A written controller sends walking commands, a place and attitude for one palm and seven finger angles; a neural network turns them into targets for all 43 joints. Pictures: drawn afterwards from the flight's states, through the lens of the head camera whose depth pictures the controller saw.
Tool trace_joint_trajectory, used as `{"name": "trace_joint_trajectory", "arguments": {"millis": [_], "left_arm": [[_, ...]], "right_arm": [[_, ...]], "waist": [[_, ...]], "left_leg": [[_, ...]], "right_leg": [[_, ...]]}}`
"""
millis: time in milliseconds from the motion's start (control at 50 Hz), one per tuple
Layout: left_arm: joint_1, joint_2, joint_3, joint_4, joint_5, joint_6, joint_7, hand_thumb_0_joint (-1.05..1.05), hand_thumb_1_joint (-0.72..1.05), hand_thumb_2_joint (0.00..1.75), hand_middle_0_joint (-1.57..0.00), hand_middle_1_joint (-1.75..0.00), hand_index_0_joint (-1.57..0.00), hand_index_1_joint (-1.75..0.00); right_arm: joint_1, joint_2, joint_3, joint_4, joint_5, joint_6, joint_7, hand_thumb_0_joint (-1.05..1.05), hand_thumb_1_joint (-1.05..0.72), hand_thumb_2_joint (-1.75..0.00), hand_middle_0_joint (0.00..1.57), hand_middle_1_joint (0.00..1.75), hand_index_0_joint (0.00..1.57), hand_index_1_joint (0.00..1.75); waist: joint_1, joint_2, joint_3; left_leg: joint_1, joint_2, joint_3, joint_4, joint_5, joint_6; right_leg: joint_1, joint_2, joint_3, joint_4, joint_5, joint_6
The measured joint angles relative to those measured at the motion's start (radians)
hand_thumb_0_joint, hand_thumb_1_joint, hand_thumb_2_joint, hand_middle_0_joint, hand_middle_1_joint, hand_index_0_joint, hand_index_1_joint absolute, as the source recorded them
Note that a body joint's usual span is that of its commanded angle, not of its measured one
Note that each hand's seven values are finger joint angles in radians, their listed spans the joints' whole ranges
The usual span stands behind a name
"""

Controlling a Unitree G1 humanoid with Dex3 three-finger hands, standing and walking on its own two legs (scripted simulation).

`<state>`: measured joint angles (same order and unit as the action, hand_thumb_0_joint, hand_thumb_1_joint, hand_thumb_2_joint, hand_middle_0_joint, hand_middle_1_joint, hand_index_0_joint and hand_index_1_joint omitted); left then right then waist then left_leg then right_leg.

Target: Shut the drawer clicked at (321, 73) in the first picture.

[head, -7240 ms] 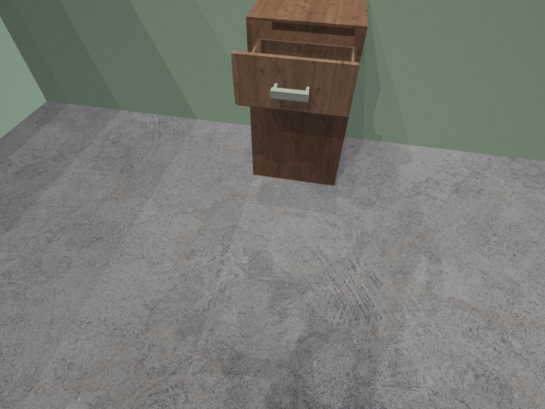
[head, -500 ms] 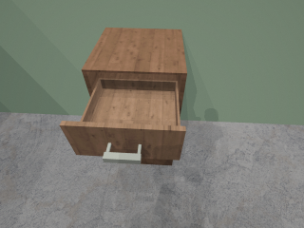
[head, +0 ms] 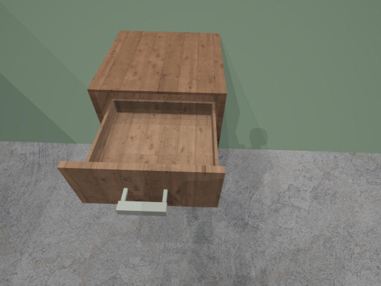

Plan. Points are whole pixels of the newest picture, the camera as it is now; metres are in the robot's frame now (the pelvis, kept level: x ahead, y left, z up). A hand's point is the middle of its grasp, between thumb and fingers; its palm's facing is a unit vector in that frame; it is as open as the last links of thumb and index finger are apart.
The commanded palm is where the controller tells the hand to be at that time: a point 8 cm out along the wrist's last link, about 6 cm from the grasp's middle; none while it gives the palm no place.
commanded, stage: come to a stop and stand still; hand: left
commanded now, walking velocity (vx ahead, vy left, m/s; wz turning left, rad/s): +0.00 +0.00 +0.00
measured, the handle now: (143, 200) +0.33 +0.14 -0.07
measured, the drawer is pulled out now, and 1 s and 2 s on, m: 0.30 0.30 0.30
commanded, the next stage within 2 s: look again from close up in 0.58 s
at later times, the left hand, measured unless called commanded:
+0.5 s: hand out of the picture +0.00 +0.13 -0.17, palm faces +0.01 -0.98 -0.18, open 7.4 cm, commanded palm none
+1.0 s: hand out of the picture -0.01 +0.12 -0.17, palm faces +0.01 -0.98 -0.18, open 7.4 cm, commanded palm none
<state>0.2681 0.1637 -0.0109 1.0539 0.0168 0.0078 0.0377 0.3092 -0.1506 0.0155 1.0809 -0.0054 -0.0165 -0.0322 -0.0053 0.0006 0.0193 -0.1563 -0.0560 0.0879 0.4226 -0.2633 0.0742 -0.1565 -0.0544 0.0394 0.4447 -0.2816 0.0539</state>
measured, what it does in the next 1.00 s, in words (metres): stands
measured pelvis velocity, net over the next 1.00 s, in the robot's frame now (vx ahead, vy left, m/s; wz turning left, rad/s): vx -0.01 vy -0.04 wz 0.00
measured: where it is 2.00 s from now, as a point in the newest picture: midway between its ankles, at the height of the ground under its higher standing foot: outside the picture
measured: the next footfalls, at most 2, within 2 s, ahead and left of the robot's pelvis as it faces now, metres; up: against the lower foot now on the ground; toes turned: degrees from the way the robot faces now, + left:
none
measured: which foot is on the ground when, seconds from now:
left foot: down 0.00-1.00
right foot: down 0.00-1.00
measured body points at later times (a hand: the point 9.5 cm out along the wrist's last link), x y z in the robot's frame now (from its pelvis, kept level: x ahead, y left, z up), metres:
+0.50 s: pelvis +0.00 -0.03 +0.00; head +0.01 -0.03 +0.45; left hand +0.00 +0.19 -0.16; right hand +0.02 -0.26 -0.15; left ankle -0.02 +0.07 -0.74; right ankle -0.03 -0.16 -0.74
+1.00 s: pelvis -0.01 -0.04 +0.00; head +0.00 -0.04 +0.45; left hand -0.01 +0.18 -0.16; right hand -0.01 -0.26 -0.16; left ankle -0.02 +0.07 -0.74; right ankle -0.03 -0.16 -0.74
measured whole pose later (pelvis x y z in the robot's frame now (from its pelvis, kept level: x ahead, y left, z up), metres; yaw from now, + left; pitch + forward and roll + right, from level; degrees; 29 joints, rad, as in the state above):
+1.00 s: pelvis -0.01 -0.04 +0.00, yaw +0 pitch -1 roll +0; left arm 0.30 0.15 -0.02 1.09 0.01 -0.01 0.03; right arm 0.29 -0.14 0.02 1.14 0.00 -0.02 -0.03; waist 0.00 -0.01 0.02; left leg -0.15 0.01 0.06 0.39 -0.24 0.01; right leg -0.14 0.01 0.01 0.40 -0.25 -0.01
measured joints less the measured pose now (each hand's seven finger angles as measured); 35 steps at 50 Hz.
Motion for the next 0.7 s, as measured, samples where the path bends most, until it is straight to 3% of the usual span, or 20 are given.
{"name": "trace_joint_trajectory", "arguments": {"millis": [700], "left_arm": [[0.034, -0.010, -0.013, 0.034, -0.002, -0.017, -0.005, 0.01, 0.91, 0.90, -0.20, -0.30, -0.20, -0.30]], "right_arm": [[-0.042, -0.006, -0.002, 0.046, 0.006, -0.004, 0.002, 0.00, -0.91, -0.90, 0.20, 0.30, 0.20, 0.30]], "waist": [[0.012, -0.008, 0.000]], "left_leg": [[0.016, 0.059, -0.026, -0.029, 0.022, -0.061]], "right_leg": [[0.024, 0.059, -0.026, -0.040, 0.023, -0.059]]}}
